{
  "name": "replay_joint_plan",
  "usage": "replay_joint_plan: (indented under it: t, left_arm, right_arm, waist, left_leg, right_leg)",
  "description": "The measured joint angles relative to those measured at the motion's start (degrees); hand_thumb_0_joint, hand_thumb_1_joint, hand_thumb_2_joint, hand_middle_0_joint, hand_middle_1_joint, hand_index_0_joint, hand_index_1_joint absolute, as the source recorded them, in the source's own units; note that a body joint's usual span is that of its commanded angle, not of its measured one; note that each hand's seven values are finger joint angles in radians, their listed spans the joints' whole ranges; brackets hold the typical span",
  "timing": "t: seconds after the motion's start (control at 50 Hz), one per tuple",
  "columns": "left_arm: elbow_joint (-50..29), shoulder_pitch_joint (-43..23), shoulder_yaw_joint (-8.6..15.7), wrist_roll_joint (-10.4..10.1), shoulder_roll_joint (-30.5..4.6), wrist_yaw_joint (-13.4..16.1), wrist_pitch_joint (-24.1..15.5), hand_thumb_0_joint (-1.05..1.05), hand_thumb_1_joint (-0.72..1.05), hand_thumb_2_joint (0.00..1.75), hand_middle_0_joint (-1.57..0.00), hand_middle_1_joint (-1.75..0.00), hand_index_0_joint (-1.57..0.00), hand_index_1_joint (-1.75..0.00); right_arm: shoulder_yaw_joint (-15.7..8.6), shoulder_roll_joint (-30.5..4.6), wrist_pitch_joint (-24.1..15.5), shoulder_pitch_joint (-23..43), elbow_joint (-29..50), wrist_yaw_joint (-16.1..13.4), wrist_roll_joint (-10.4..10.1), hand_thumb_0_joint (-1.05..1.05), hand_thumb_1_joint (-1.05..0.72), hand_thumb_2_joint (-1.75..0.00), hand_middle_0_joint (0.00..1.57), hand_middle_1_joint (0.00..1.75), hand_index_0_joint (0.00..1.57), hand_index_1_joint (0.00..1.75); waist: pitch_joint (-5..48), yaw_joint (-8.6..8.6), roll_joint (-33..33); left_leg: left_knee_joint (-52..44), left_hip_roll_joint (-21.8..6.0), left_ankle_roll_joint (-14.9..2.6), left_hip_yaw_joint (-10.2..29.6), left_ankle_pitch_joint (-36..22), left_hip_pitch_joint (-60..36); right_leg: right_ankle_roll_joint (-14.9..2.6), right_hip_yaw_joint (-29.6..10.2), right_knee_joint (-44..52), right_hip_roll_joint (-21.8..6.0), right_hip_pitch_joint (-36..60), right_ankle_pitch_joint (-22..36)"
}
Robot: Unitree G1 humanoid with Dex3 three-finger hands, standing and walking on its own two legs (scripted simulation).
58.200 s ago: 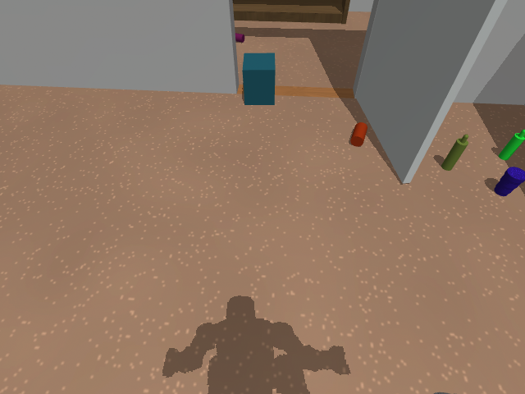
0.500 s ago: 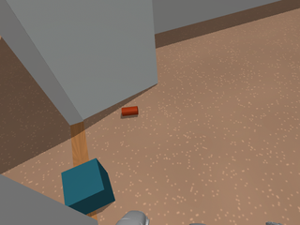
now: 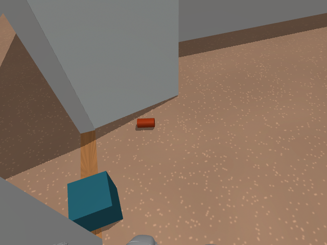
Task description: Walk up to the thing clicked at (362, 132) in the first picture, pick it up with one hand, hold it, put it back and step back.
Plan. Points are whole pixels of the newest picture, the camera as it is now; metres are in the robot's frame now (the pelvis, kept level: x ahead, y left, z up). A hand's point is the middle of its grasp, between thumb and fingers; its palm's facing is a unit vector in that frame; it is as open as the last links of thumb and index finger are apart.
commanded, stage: step back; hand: left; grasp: from above
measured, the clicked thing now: (146, 122) +1.06 +0.22 -0.73
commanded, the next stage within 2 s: stand in 0.44 s
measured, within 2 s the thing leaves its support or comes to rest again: neither
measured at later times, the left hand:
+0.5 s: hand out of the picture +0.12 +0.29 -0.15, palm faces +0.03 -0.95 -0.32, open 7.4 cm
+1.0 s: hand out of the picture +0.10 +0.29 -0.14, palm faces -0.03 -0.94 -0.33, open 7.4 cm
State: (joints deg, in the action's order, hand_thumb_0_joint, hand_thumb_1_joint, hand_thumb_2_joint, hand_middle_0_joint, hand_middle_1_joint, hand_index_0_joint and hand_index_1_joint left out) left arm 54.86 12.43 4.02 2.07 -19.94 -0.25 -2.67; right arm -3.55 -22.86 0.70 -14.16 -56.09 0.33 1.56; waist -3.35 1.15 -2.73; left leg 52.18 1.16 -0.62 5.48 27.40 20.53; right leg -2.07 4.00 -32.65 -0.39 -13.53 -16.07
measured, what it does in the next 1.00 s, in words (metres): steps on the spot: left foot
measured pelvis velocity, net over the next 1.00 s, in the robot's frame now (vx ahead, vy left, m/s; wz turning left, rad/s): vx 0.02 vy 0.03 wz -0.01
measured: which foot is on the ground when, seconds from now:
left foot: up 0.00-0.16, down 0.18-1.00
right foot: down 0.00-1.00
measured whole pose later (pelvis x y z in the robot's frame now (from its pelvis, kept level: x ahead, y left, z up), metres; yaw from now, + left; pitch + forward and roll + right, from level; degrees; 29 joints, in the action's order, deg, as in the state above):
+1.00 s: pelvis +0.02 +0.03 +0.02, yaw +0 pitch -4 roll +0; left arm 65.2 6.2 0.0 0.7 -20.2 -0.8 -1.2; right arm -0.8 -19.8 -0.2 -6.0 -65.7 1.3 0.9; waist -3.1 -0.5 -0.1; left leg 19.8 -2.2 1.4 -0.5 7.4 8.8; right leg 1.7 2.1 -19.1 -2.1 -5.0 -10.5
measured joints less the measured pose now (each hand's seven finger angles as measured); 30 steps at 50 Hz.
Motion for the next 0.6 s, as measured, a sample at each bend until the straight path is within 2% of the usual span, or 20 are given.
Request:
replay_joint_plan:
  t: [0.06,0.12,0.16,0.18,0.2,0.24,0.32,0.38,0.44,0.6]
  left_arm:
    - [0.51,0.37,-0.43,-0.11,0.04,-0.04,-0.26,0.01,0.90,0.90,-0.21,-0.30,-0.21,-0.30]
    - [0.20,0.15,-1.25,-0.43,0.26,-0.68,-0.15,0.01,0.90,0.90,-0.23,-0.30,-0.21,-0.30]
    - [0.08,-0.47,-1.70,-0.76,0.68,-0.61,0.48,0.01,0.90,0.90,-0.23,-0.30,-0.21,-0.30]
    - [-0.08,-0.80,-1.96,-1.03,0.90,-0.59,0.85,0.01,0.90,0.90,-0.23,-0.30,-0.21,-0.30]
    - [0.02,-1.35,-2.09,-1.18,0.94,-0.44,1.21,0.01,0.90,0.90,-0.22,-0.30,-0.21,-0.30]
    - [0.38,-2.14,-2.24,-1.71,1.06,-0.14,2.02,0.01,0.90,0.90,-0.22,-0.30,-0.21,-0.30]
    - [2.16,-3.49,-2.27,-1.82,0.36,0.13,2.46,0.01,0.90,0.90,-0.21,-0.30,-0.21,-0.30]
    - [3.27,-4.24,-2.04,-1.88,-0.56,0.12,2.23,0.01,0.90,0.90,-0.21,-0.30,-0.21,-0.30]
    - [4.57,-5.06,-1.92,-2.18,-0.63,0.04,2.19,0.01,0.90,0.90,-0.21,-0.30,-0.21,-0.30]
    - [7.95,-6.07,-3.44,-1.93,0.11,-0.12,1.76,0.01,0.90,0.90,-0.20,-0.30,-0.20,-0.30]
  right_arm:
    - [-0.06,-0.69,-0.34,0.69,0.01,0.19,0.11,0.00,-0.91,-0.90,0.20,0.30,0.20,0.30]
    - [-0.05,-0.66,-0.45,1.55,-0.30,0.32,0.09,0.00,-0.91,-0.90,0.20,0.30,0.20,0.30]
    - [0.03,-0.37,-0.61,2.13,-0.73,0.31,0.08,0.00,-0.91,-0.90,0.20,0.30,0.20,0.30]
    - [0.05,-0.12,-0.77,2.47,-0.98,0.18,0.12,0.00,-0.91,-0.90,0.20,0.30,0.20,0.30]
    - [0.07,0.54,-0.86,3.12,-1.41,-0.03,0.23,0.00,-0.91,-0.90,0.20,0.30,0.20,0.30]
    - [0.65,1.87,-0.95,4.16,-1.86,-0.17,0.31,0.00,-0.91,-0.90,0.20,0.30,0.20,0.30]
    - [2.07,4.01,-0.76,6.28,-2.88,0.12,-0.05,0.00,-0.91,-0.90,0.20,0.30,0.20,0.30]
    - [2.66,5.09,-0.87,7.74,-3.50,0.10,-0.15,0.00,-0.90,-0.90,0.20,0.30,0.20,0.30]
    - [2.84,5.15,-1.11,9.29,-4.28,0.07,-0.25,0.00,-0.90,-0.90,0.20,0.30,0.20,0.30]
    - [2.96,3.69,-2.00,11.46,-5.57,0.19,-0.90,0.00,-0.90,-0.90,0.20,0.30,0.20,0.30]
  waist:
    - [-0.28,0.56,-0.42]
    - [-0.94,0.69,-0.17]
    - [-1.28,0.51,0.26]
    - [-1.48,0.37,0.61]
    - [-2.04,0.39,1.68]
    - [-2.22,0.67,3.05]
    - [-1.57,0.17,3.14]
    - [-0.92,-0.05,3.75]
    - [-0.67,-0.05,3.74]
    - [-0.18,-0.16,2.83]
  left_leg:
    - [-2.96,-1.15,0.41,-0.17,-1.93,1.06]
    - [-9.82,-2.50,0.68,-1.75,-4.13,-0.19]
    - [-15.63,-2.80,0.65,-3.38,-8.38,-2.22]
    - [-18.18,-2.53,0.98,-3.85,-12.58,-3.21]
    - [-18.62,-1.77,1.49,-4.42,-14.17,-3.66]
    - [-18.10,-1.33,1.68,-5.45,-13.25,-3.68]
    - [-16.79,-3.10,1.70,-4.86,-11.58,-3.22]
    - [-17.70,-3.48,1.88,-4.76,-11.72,-3.60]
    - [-19.07,-3.53,1.82,-4.82,-12.20,-4.40]
    - [-25.20,-3.05,1.64,-5.46,-14.92,-9.06]
  right_leg:
    - [0.63,0.00,0.79,-0.59,0.73,-0.04]
    - [1.38,0.15,-0.30,-1.65,0.67,-1.16]
    - [2.06,0.29,-2.29,-2.57,0.02,-2.56]
    - [2.48,0.26,-3.74,-3.12,-0.48,-3.48]
    - [2.91,-0.26,-5.10,-4.03,-0.81,-4.29]
    - [3.18,-1.31,-5.65,-4.54,-1.16,-4.70]
    - [3.34,-1.28,-2.17,-2.26,0.48,-3.26]
    - [3.44,-1.14,-0.18,-1.84,1.33,-2.52]
    - [3.53,-1.12,1.70,-1.76,2.33,-1.76]
    - [4.00,-1.47,7.70,-2.16,6.75,1.04]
